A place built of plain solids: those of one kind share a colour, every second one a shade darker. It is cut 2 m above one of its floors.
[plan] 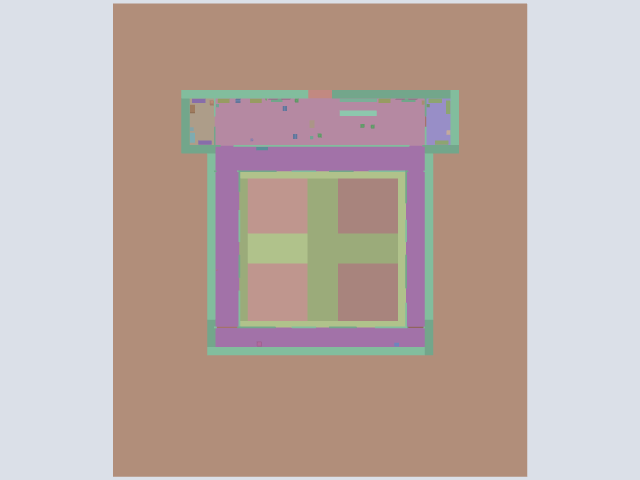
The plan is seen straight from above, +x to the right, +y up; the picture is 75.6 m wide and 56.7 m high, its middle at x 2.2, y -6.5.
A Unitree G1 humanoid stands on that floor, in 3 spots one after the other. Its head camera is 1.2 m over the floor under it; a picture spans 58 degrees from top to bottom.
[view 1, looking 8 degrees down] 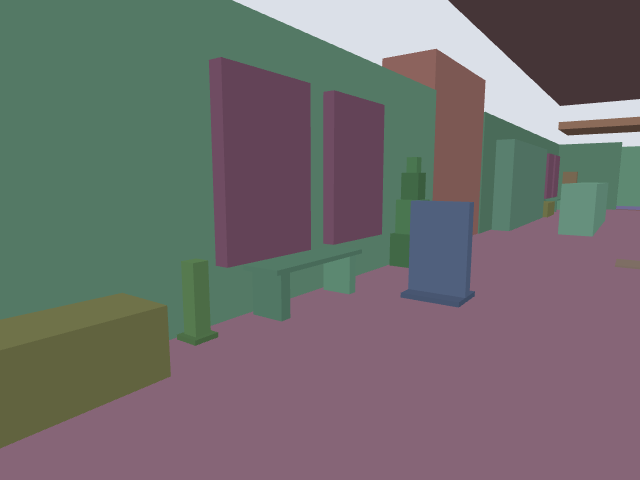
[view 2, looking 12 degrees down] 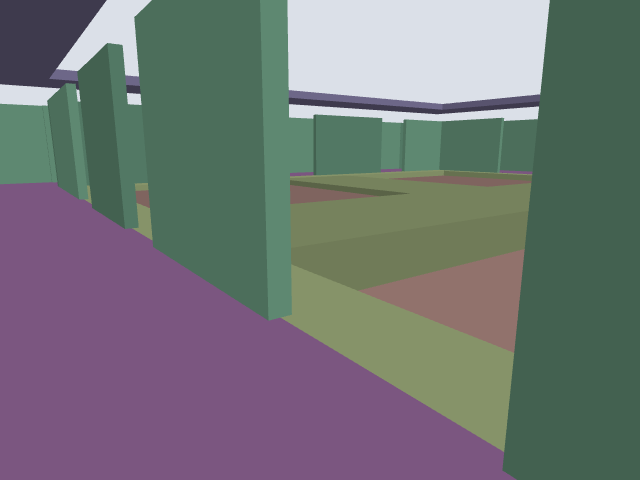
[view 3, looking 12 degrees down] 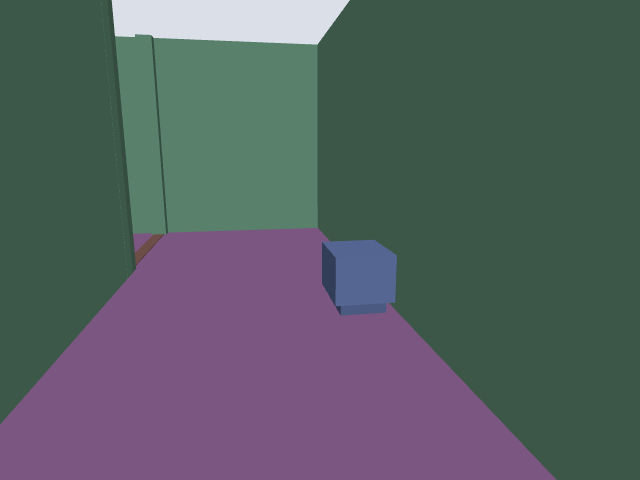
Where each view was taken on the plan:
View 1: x -6.18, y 7.47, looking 36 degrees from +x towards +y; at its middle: wall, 4.73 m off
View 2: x -3.68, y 3.12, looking -36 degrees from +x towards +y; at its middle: floor_gang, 5.77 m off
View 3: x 8.12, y -18.02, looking -10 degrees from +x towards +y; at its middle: floor_corr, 5.77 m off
